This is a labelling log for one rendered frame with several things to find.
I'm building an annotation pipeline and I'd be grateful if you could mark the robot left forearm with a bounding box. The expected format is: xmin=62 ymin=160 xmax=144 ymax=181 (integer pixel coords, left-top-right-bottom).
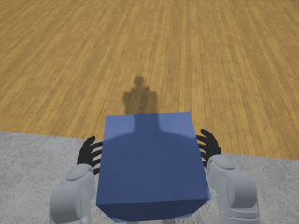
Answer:
xmin=49 ymin=163 xmax=96 ymax=224

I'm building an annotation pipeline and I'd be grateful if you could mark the left robot hand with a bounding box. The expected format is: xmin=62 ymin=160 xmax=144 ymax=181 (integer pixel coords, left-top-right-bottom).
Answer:
xmin=77 ymin=136 xmax=103 ymax=175

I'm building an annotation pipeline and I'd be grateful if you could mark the robot right forearm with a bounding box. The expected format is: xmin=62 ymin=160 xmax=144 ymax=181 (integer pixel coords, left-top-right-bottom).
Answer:
xmin=206 ymin=154 xmax=261 ymax=224

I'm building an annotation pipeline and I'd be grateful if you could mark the carton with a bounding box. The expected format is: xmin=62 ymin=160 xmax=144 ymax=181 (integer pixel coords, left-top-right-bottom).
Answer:
xmin=95 ymin=112 xmax=211 ymax=223

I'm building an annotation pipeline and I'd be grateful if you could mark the right robot hand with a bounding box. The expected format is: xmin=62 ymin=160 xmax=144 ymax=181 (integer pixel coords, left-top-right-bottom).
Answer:
xmin=196 ymin=129 xmax=222 ymax=168

